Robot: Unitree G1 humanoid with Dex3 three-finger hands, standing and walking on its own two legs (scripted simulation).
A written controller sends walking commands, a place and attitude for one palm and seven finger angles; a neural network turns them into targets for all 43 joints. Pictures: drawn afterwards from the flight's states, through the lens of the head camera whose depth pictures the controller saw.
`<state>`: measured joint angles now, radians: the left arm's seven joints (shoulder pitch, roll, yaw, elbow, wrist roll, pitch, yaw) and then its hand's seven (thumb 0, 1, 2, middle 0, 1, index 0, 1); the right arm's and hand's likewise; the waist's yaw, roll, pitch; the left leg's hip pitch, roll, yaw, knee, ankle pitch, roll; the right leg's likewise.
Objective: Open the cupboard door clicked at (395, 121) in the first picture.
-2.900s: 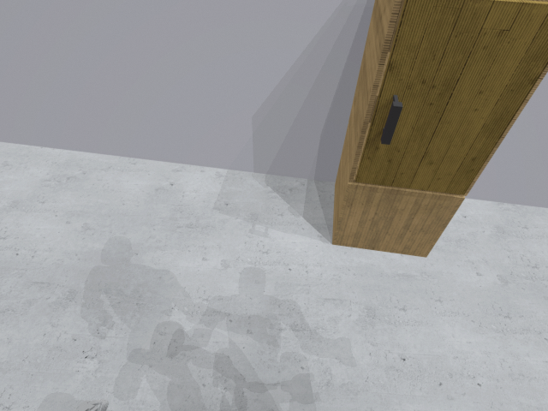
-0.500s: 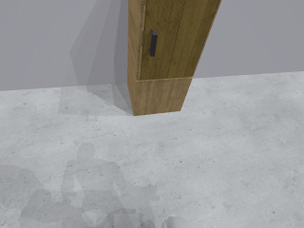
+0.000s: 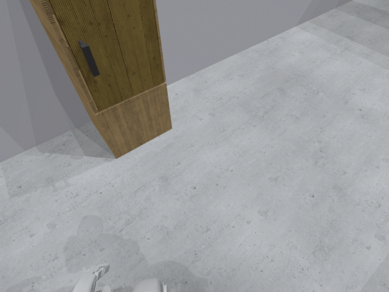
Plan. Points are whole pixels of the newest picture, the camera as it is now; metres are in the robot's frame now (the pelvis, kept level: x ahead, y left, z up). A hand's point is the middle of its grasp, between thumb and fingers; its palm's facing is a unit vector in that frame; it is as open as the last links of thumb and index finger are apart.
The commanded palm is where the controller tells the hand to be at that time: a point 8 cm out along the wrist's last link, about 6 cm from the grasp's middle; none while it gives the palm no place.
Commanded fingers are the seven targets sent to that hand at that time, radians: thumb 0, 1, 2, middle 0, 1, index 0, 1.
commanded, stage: walk to a spot facing it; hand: left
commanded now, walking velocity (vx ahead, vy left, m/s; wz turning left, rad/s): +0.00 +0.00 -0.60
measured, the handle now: (88, 58) +0.92 +0.44 -0.05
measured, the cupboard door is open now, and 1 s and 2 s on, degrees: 0 0 0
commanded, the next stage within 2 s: turn to face it in 1.56 s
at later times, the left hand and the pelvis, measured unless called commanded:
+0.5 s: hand (102, 291) +0.15 +0.22 -0.16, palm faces -0.24 -0.96 -0.16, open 7.4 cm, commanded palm none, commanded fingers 0.00 0.90 0.90 -0.20 -0.30 -0.20 -0.30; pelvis +0.04 +0.04 +0.02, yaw -17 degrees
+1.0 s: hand (185, 213) +0.33 +0.04 -0.15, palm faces -0.53 -0.82 -0.20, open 7.4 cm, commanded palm none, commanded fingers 0.00 0.90 0.90 -0.20 -0.30 -0.20 -0.30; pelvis +0.17 -0.08 +0.01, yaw -33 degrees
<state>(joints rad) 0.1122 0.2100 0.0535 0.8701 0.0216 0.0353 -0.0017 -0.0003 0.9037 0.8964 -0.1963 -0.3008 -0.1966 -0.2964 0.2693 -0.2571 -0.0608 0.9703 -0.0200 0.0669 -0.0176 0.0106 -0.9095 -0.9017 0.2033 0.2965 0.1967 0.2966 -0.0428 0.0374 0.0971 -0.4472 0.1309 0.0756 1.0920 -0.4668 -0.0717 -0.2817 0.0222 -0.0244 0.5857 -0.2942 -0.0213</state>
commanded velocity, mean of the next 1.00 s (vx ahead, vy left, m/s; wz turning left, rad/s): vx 0.27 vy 0.00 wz -0.53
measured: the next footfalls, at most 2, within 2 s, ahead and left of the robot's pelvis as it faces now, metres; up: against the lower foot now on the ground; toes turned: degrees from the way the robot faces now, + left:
left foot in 0.24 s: +0.06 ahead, +0.14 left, +0.00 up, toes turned -3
right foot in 0.76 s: +0.15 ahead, -0.17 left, +0.00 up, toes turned -36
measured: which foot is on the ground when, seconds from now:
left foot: up 0.00-0.22, down 0.24-0.78, up 0.80-1.00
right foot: down 0.00-0.24, up 0.26-0.74, down 0.76-1.00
